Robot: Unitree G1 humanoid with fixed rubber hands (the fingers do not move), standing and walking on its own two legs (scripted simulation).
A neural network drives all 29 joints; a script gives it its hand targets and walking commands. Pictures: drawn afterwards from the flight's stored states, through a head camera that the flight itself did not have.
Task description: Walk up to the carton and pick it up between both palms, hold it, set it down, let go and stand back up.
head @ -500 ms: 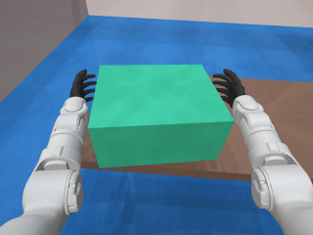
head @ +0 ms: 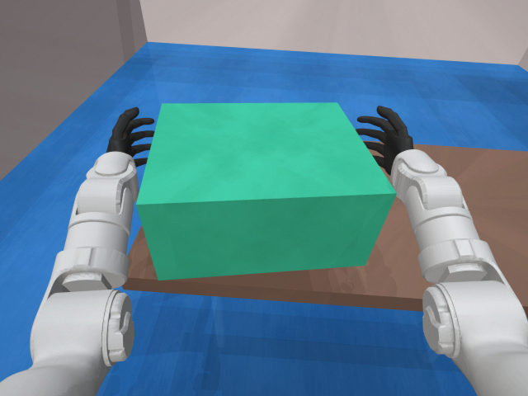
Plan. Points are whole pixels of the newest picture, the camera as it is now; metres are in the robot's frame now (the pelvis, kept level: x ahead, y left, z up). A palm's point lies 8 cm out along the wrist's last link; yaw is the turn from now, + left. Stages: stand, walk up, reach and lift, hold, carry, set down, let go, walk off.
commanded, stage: reach and lift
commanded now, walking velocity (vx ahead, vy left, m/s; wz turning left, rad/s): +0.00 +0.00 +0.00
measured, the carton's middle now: (258, 180) +0.42 +0.01 +0.14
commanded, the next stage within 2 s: hold in 0.70 s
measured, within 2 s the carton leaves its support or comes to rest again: neither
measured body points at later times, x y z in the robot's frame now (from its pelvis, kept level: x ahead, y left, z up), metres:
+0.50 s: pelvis +0.00 +0.00 +0.00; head -0.05 +0.02 +0.45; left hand +0.40 +0.22 +0.21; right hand +0.40 -0.19 +0.23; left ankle +0.03 +0.14 -0.75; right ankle +0.03 -0.13 -0.75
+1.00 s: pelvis +0.00 +0.00 +0.00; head -0.07 +0.02 +0.45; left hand +0.39 +0.22 +0.22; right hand +0.39 -0.19 +0.24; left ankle +0.03 +0.14 -0.75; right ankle +0.03 -0.13 -0.75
